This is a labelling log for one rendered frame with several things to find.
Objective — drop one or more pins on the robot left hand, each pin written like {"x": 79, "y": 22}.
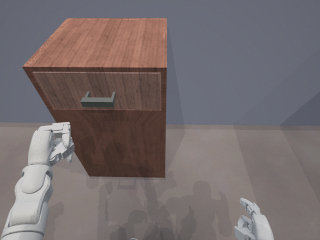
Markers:
{"x": 42, "y": 144}

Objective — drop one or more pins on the cabinet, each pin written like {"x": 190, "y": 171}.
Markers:
{"x": 110, "y": 142}

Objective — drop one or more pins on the robot right hand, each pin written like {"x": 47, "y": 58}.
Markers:
{"x": 258, "y": 228}

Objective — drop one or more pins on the robot left forearm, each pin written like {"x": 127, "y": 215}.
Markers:
{"x": 27, "y": 219}

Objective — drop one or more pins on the drawer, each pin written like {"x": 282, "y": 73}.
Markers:
{"x": 134, "y": 90}

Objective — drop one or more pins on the handle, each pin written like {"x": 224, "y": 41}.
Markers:
{"x": 98, "y": 101}

